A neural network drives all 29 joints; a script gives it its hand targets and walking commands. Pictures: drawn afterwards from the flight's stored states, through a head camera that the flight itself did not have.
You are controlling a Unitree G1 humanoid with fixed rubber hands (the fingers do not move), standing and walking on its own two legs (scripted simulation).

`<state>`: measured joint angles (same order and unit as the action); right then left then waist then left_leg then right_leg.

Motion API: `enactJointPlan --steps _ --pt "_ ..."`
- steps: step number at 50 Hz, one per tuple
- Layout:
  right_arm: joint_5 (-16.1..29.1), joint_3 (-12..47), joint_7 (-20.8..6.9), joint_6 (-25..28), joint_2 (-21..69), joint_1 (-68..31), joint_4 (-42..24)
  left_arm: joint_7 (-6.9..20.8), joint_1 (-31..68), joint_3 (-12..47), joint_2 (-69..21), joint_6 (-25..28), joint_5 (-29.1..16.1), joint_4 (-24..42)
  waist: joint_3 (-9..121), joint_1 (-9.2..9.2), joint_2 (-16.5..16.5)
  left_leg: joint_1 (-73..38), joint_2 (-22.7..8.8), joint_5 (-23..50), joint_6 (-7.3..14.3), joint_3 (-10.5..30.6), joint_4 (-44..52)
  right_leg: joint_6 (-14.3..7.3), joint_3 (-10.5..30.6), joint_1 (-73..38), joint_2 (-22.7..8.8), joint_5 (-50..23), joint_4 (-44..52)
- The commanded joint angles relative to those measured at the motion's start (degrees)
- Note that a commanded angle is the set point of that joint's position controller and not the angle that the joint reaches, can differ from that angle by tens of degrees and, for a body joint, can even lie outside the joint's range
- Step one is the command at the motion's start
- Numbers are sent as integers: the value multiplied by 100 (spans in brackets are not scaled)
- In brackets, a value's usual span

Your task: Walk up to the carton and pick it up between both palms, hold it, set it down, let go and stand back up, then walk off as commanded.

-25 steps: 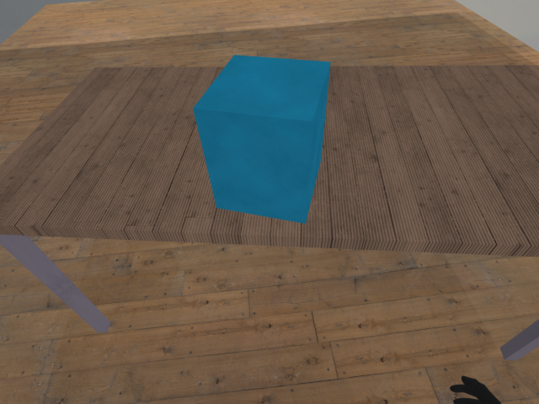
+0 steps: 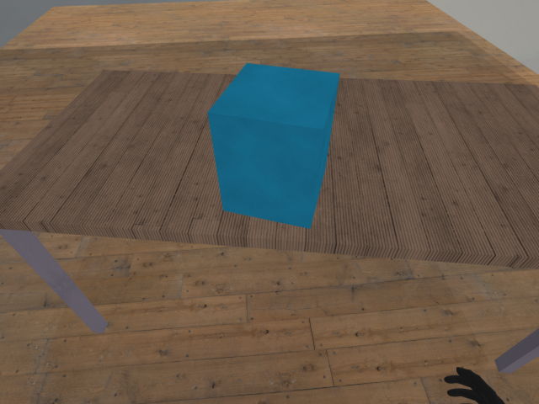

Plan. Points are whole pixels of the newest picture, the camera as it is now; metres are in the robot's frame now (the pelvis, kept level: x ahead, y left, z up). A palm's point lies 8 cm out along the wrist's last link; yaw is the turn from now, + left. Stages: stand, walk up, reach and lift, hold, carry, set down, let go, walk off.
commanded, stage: walk up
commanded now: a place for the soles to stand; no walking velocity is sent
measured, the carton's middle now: (278, 145) +0.62 +0.00 +0.06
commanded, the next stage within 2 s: none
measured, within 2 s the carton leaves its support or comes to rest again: neither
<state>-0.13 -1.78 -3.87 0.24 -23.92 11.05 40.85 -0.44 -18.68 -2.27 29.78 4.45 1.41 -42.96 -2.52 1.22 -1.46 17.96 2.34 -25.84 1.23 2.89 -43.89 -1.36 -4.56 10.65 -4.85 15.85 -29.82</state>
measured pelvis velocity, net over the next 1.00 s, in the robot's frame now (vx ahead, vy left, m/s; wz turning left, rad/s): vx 0.17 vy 0.02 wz -0.03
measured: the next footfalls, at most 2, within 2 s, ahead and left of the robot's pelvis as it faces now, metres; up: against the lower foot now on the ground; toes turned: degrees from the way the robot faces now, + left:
left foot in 0.18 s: +0.12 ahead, +0.16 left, +0.00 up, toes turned -1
right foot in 0.66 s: +0.26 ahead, -0.07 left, +0.00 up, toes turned -2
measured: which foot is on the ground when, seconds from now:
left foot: up 0.00-0.16, down 0.18-0.68, up 0.70-1.00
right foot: down 0.00-0.18, up 0.20-0.64, down 0.66-1.00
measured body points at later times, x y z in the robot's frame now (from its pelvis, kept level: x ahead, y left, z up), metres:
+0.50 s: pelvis +0.11 +0.06 +0.00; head +0.13 +0.09 +0.45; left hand +0.18 +0.39 -0.11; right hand +0.17 -0.27 -0.07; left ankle +0.08 +0.16 -0.74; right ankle +0.15 -0.08 -0.68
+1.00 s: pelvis +0.17 +0.02 -0.01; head +0.20 -0.01 +0.44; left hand +0.24 +0.35 -0.09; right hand +0.24 -0.30 -0.12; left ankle +0.17 +0.17 -0.71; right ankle +0.23 -0.07 -0.74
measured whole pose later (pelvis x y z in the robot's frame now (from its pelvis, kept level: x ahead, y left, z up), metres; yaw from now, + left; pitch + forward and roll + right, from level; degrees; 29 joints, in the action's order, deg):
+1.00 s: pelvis +0.17 +0.02 -0.01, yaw -2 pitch -2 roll +2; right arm -0.1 -1.8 -0.4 -0.9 -24.6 18.3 40.8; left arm -0.2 -19.3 -2.2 25.3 2.7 0.9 -42.9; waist -6.3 0.3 0.8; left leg 18.4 -0.1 -28.0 1.4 1.0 -44.7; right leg -2.9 0.1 19.2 0.2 12.8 -34.0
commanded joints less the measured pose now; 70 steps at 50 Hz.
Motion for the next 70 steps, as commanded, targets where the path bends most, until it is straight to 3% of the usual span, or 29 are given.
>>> enactJointPlan --steps 1,4,6,7,8,9,12,17,21,27,28,30,31,32,33,34,35,36,38,39,46,49,52,54,56,60,63,65,70 --pt "-144 -498 -194 113 -1070 -407 -414 72 -273 -598 1362 91 30 139 -149 111 -712 860 -412 77 44 -197 6 -948 1314 -228 -1077 1276 1592" --pt "-46 -573 -206 96 -1115 740 -24 153 793 -551 1510 -12 30 470 -294 -561 -1384 -747 -373 651 -3 -659 725 -748 924 1195 -845 2332 1333" --pt "-82 -695 -52 160 -1382 1560 452 145 925 -426 953 -75 41 528 -256 -995 -312 -1920 -69 922 -40 -511 1201 -524 304 2121 -239 2346 -379" --pt "-176 -769 62 213 -1652 1988 472 149 656 -332 625 -98 -22 538 -130 -1182 1091 -2154 -532 104 -2 634 2314 -322 -83 2486 214 1818 -2276" --pt "-255 -776 156 314 -2048 2127 293 86 376 -162 173 -96 -121 707 -157 -1123 2087 -2240 -1794 -946 33 3612 3386 -138 840 3675 1219 2096 -3668" --pt "-178 -718 232 348 -2026 1440 123 72 135 -250 600 -178 -176 498 -520 -570 831 -1264 -2112 -1433 167 3956 3645 -163 1344 3322 886 1309 -3911" --pt "-79 -547 282 392 -1641 730 -125 99 -217 -300 918 -160 -229 220 -241 -308 784 -966 -1524 600 -260 2436 3250 -114 1408 2299 348 471 -3503" --pt "-99 -507 293 445 -1220 1281 -205 151 -358 -344 817 -181 -146 226 -320 -295 1121 -1392 -1209 2990 535 800 2741 75 883 2353 454 20 -2693" --pt "-102 -519 271 369 -1292 1451 -313 205 123 -272 517 -125 -132 506 -323 -566 1657 -1853 -1082 3288 921 612 2587 136 483 2598 374 138 -1926" --pt "-56 -462 337 220 -1367 1172 -363 143 209 -164 344 -79 -105 401 -225 -491 911 -1381 -1212 4399 911 329 1750 -12 -45 1424 594 -26 -604" --pt "-105 -459 337 160 -1291 951 -441 81 -194 -181 240 -63 -111 317 37 -376 1023 -1416 -1149 4319 900 107 1350 25 -69 1068 609 -495 -184" --pt "5 -396 338 116 -1097 822 -477 -9 -788 -246 300 3 -124 16 649 17 334 -1192 -689 4030 544 -316 153 -70 -177 -241 828 -1754 749" --pt "49 -309 361 115 -872 775 -527 -60 -1166 -314 451 34 -85 -71 900 279 -74 -670 -605 2823 425 -250 -616 -205 363 -784 450 -2094 704" --pt "48 -235 353 125 -759 1072 -532 -116 -1216 -488 929 31 -78 -123 988 246 -1071 446 -219 1146 274 -393 -1029 -478 1693 -1432 -354 -2195 444" --pt "-4 -209 375 -5 -756 1218 -446 -97 -954 -471 1012 19 -87 23 784 66 -1026 837 -140 -684 168 -131 -1273 -893 3271 -874 -1339 -779 974" --pt "-6 -314 375 -88 -1080 1151 -247 -95 -523 -396 1059 -32 -76 104 427 -60 -624 616 -233 -938 173 -5 -1410 -1224 3457 -238 -1418 271 1194" --pt "-43 -321 360 -115 -1114 1086 -164 -117 -271 -452 1155 -49 -71 193 22 -42 -892 882 -281 -935 236 15 -1591 -1251 3702 24 -1453 1171 1393" --pt "-49 -288 357 -107 -1143 1036 -83 -99 -194 -446 1022 -42 -86 189 -310 -91 -551 679 -409 -702 132 24 -1507 -1148 3195 525 -1196 950 1392" --pt "-8 -310 330 -77 -1046 1168 129 -68 -132 -342 800 -49 -49 222 -236 -104 -1174 488 -489 -352 120 33 -942 -761 2470 529 -655 447 1306" --pt "-79 -312 323 -67 -989 830 88 -85 -246 -338 773 -42 -55 165 -393 -14 -682 636 -355 -223 80 -145 -861 -802 2437 622 -633 16 1237" --pt "-7 -340 416 -49 -940 888 196 -22 133 -341 870 -223 -35 200 203 -39 -1247 97 -296 24 -102 -251 141 -872 2172 342 -587 -607 757" --pt "-83 -358 449 26 -914 697 261 -27 353 -267 749 -308 -123 324 414 -151 -390 -669 -181 908 -54 -499 1104 -830 1854 679 -533 -871 340" --pt "-200 -389 483 81 -959 728 343 24 315 -216 536 -370 -190 246 402 -252 -233 -1117 -279 1087 143 -171 1788 -513 1715 1236 -318 -199 110" --pt "-226 -407 469 93 -1254 329 172 33 382 -151 354 -360 -218 279 -164 -98 627 -416 -1320 41 576 1241 2445 -194 1442 1638 320 996 -422" --pt "-165 -359 428 178 -1375 -213 -45 70 143 -216 395 -400 -158 53 -246 74 666 670 -1889 -465 921 1491 2746 -90 769 533 638 903 -1288" --pt "-197 -335 381 166 -1236 -225 -35 70 -217 -227 481 -295 -158 -79 -154 143 1357 366 -1246 693 516 547 2112 -150 694 455 585 215 -760" --pt "-59 -271 393 113 -1089 -125 -12 43 -78 -267 514 -222 -134 -3 350 22 817 -61 -1077 1532 381 358 1448 -211 1013 197 358 -828 -86" --pt "-42 -305 412 80 -1123 -237 -66 26 63 -206 507 -219 -70 56 423 -52 406 -41 -912 783 366 86 1370 -275 1066 247 258 -1229 -176" --pt "-32 -221 345 75 -1081 -325 121 56 482 -200 642 -172 -76 44 -121 -128 -99 -136 -747 51 264 145 1599 -390 1877 1041 -160 60 623"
